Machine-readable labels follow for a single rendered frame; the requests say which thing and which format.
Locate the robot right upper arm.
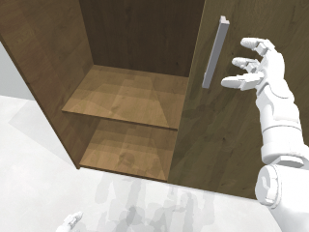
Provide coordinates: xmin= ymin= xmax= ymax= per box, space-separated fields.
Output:
xmin=255 ymin=164 xmax=309 ymax=232

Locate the right robot forearm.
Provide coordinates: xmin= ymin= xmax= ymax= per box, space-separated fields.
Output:
xmin=256 ymin=76 xmax=309 ymax=170

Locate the left robot hand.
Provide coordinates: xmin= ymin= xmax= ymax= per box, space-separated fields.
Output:
xmin=55 ymin=211 xmax=84 ymax=232

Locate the wardrobe door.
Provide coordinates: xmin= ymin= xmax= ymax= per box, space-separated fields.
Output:
xmin=167 ymin=0 xmax=309 ymax=200

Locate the handle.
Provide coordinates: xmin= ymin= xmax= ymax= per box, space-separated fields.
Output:
xmin=202 ymin=15 xmax=230 ymax=89

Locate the right robot hand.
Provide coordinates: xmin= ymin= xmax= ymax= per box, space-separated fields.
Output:
xmin=221 ymin=38 xmax=285 ymax=91

